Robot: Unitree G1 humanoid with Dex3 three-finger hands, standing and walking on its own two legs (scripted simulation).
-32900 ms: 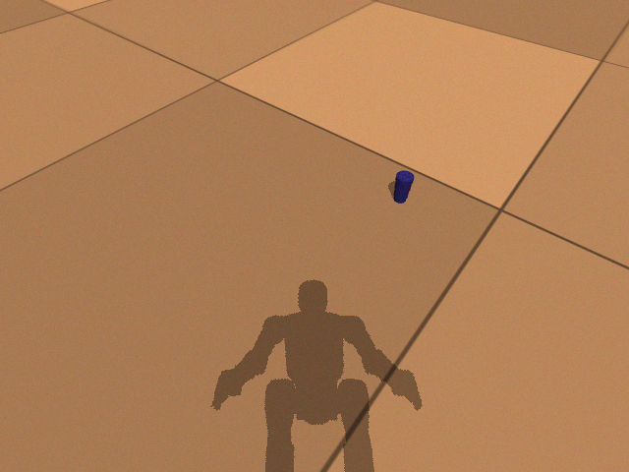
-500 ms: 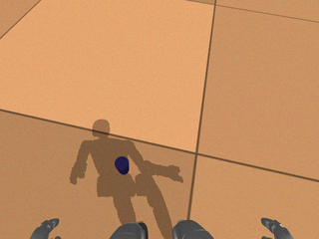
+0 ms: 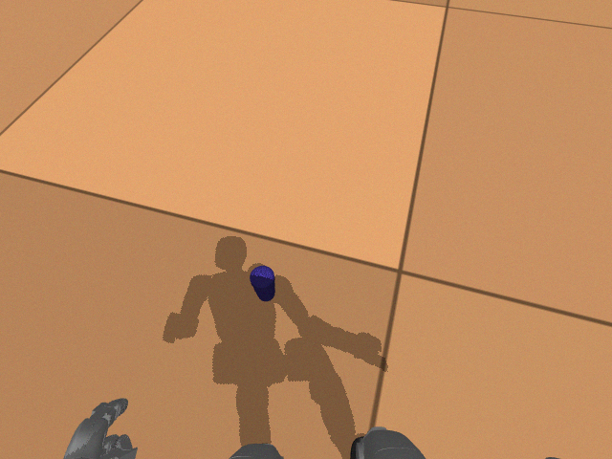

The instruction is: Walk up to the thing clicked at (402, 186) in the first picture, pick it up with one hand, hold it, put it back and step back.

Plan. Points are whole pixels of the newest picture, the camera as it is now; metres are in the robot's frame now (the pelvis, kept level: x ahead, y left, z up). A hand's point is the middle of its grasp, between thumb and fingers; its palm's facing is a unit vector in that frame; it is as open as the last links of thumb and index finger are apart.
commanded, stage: step back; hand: left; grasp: from the side
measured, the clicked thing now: (264, 285) +0.64 +0.16 -0.69
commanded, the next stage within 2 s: none
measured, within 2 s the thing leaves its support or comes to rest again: neither
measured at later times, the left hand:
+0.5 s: hand out of the picture -0.07 +0.25 -0.14, palm faces -0.08 -0.91 -0.40, open 7.4 cm
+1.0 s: hand out of the picture -0.21 +0.25 -0.15, palm faces -0.01 -0.94 -0.34, open 7.4 cm
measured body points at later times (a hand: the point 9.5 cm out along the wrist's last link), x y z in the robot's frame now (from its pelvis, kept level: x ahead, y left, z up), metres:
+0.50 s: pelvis -0.16 -0.02 -0.01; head -0.11 -0.03 +0.44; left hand -0.06 +0.29 -0.12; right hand -0.05 -0.34 -0.12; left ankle -0.05 +0.11 -0.70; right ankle -0.17 -0.13 -0.72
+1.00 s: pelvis -0.33 -0.01 +0.01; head -0.28 +0.02 +0.45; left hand -0.21 +0.30 -0.12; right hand -0.23 -0.32 -0.09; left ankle -0.27 +0.10 -0.72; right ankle -0.38 -0.17 -0.63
